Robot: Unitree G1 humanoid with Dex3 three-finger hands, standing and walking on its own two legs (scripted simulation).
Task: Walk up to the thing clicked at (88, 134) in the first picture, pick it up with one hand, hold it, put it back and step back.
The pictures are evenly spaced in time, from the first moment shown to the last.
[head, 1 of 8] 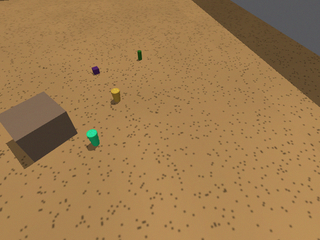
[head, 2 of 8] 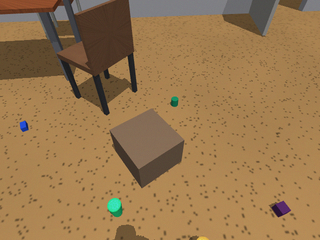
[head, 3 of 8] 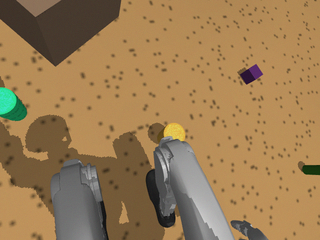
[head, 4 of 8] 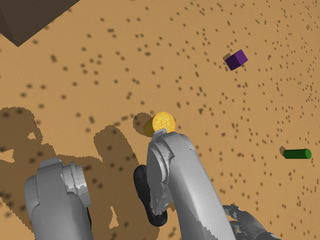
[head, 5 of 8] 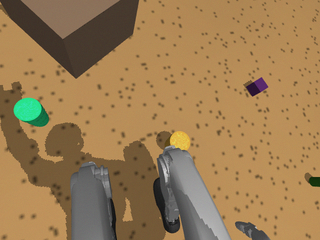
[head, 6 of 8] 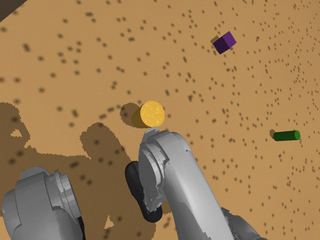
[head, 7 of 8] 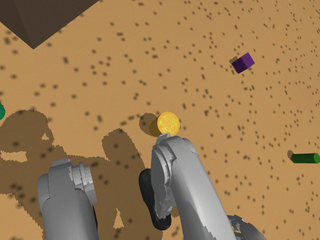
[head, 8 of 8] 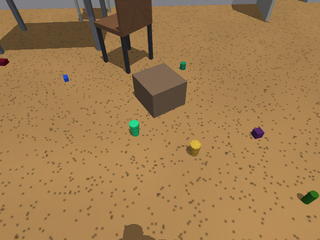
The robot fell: no
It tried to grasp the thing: yes
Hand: left
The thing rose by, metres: 0.61
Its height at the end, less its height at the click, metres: +0.00
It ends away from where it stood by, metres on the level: 0.04
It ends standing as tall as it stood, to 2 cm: yes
